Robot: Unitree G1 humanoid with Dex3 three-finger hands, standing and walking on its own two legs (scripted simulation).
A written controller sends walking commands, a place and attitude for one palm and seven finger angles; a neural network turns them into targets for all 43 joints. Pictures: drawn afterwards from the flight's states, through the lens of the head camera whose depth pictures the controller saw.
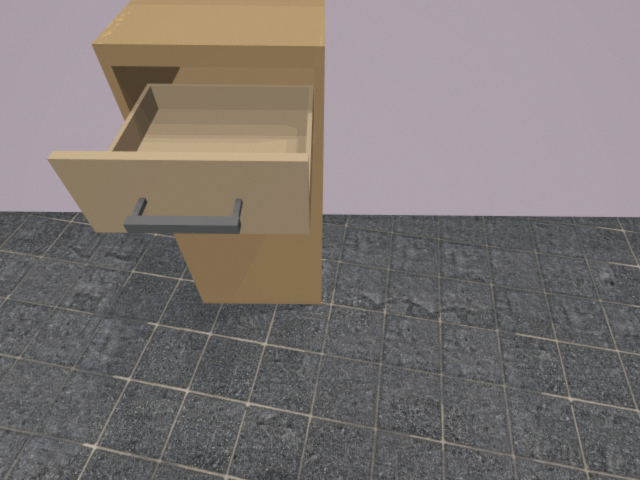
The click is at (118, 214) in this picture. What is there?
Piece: drawer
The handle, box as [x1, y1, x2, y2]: [123, 198, 242, 233]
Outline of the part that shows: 123,224 128,232 239,233 239,215 242,202 241,199 235,200 233,213 231,216 142,216 141,214 145,206 146,200 145,198 139,198 132,214 127,215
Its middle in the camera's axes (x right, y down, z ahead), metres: -0.22 -0.04 +0.62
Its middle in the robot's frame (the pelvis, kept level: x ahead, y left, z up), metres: +0.48 +0.24 +0.03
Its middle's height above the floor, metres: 0.81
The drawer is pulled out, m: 0.29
